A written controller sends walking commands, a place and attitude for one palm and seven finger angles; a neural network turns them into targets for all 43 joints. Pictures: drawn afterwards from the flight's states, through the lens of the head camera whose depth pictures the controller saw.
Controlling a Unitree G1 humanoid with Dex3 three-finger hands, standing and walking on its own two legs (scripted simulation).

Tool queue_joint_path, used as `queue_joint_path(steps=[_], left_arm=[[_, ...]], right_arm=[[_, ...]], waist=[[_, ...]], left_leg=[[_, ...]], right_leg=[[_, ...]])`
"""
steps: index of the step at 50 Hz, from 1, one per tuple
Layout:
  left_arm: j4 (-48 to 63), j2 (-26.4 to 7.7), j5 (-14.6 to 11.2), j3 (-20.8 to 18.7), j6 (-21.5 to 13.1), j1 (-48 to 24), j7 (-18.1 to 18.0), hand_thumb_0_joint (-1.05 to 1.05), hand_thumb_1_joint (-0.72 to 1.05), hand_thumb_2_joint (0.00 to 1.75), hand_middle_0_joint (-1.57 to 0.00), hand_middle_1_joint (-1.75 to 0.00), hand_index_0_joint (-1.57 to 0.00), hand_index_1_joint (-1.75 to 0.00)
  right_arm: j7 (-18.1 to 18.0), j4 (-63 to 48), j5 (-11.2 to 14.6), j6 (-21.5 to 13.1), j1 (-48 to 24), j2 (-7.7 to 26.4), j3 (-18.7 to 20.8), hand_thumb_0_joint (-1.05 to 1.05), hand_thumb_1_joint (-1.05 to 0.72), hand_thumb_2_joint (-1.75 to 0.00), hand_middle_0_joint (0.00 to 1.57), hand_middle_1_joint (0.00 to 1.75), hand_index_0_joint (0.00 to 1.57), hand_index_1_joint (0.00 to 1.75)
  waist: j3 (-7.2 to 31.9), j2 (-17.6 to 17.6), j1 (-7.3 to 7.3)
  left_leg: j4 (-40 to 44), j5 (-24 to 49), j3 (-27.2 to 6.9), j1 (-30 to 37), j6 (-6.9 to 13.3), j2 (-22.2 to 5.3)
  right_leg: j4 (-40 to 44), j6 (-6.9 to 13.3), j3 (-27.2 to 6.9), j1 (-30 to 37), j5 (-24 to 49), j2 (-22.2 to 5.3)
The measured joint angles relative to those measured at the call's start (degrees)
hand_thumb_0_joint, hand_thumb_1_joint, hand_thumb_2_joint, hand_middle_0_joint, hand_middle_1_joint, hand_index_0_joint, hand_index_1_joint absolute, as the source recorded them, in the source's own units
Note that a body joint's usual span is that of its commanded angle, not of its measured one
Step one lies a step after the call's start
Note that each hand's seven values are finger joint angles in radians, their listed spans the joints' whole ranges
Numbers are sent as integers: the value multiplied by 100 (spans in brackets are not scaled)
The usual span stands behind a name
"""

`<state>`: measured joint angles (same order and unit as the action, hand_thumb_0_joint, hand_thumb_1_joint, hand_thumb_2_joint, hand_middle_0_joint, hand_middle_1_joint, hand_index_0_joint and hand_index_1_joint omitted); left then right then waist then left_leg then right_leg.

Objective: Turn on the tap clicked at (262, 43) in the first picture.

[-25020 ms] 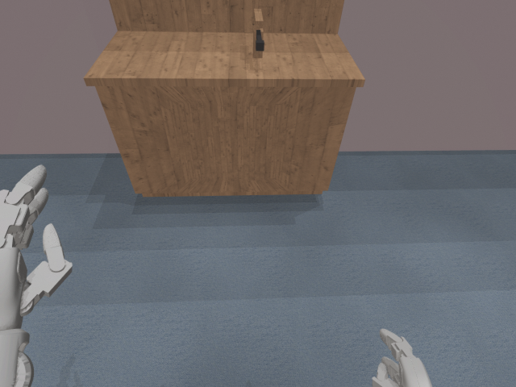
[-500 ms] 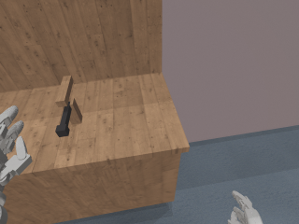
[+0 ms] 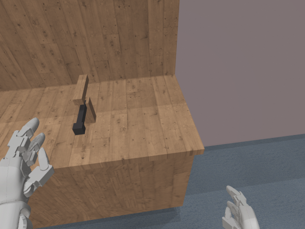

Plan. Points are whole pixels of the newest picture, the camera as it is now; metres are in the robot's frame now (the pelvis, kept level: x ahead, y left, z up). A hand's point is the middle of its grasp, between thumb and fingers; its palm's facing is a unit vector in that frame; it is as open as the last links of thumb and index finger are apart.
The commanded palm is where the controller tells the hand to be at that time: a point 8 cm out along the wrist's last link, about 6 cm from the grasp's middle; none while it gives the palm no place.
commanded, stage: turn the palm inward beside the body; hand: left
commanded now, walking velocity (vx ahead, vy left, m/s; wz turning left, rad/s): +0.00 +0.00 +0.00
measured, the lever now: (79, 128) +0.36 +0.28 +0.06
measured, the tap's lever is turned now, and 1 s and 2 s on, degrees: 0 0 0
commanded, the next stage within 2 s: reach beside the lever's end, fingers flat in 0.88 s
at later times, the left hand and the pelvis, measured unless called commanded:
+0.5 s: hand (52, 177) +0.17 +0.23 +0.14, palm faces +0.42 -0.90 -0.13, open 7.4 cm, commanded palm +0.12 +0.27 +0.15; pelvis +0.00 +0.00 +0.00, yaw +1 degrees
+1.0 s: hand (60, 176) +0.18 +0.21 +0.14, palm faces +0.42 -0.90 -0.14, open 7.4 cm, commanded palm +0.13 +0.27 +0.14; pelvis +0.00 -0.01 +0.00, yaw +1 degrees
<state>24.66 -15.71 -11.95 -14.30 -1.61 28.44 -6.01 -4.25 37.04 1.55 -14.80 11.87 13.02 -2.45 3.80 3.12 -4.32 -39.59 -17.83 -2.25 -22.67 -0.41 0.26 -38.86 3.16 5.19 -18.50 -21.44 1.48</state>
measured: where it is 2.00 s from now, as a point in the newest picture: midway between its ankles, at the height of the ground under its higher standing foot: outside the picture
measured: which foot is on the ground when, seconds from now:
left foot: down 0.00-1.00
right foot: down 0.00-1.00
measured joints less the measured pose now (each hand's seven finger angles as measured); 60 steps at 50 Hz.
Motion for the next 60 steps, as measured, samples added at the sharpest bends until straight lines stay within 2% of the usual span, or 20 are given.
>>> queue_joint_path(steps=[6,18,26,31,51,60], left_arm=[[182,82,35,170,51,156,-106,1,90,90,-21,-30,-21,-30],[357,180,-67,305,187,411,-192,1,90,90,-21,-30,-20,-30],[345,202,-205,254,282,370,-196,1,90,90,-21,-30,-20,-30],[350,195,-204,273,372,370,-186,1,90,90,-20,-30,-20,-30],[299,227,-246,272,245,403,-156,1,90,90,-21,-30,-20,-30],[-326,154,-347,-39,157,20,-62,1,90,90,-21,-30,-21,-30]], right_arm=[[7,-34,-15,11,-23,18,-38,1,-91,-90,20,30,20,30],[-2,-67,-16,32,5,55,-32,1,-91,-90,20,30,20,30],[-29,-8,12,20,30,68,-32,1,-91,-90,20,30,20,30],[-29,-7,14,-3,45,73,-27,1,-91,-90,20,30,20,30],[-15,-12,19,-49,67,121,22,1,-91,-90,20,30,20,30],[-57,106,36,-12,27,117,46,1,-91,-90,20,30,20,30]], waist=[[-23,3,-16],[-28,-2,4],[-9,29,13],[-5,39,15],[31,79,2],[8,61,8]], left_leg=[[-51,-5,-9,-15,33,36],[-129,-36,-43,-53,34,30],[-134,-49,-81,-40,8,8],[-93,-41,-90,-7,-13,-6],[-52,-55,-126,28,-85,-47],[-42,-42,-147,-9,-106,-74]], right_leg=[[-35,-34,13,3,-5,-35],[-63,-34,46,-2,-19,-26],[-43,-7,80,29,-29,1],[-10,15,87,57,-26,16],[-13,93,117,74,-71,61],[13,118,134,44,-51,91]])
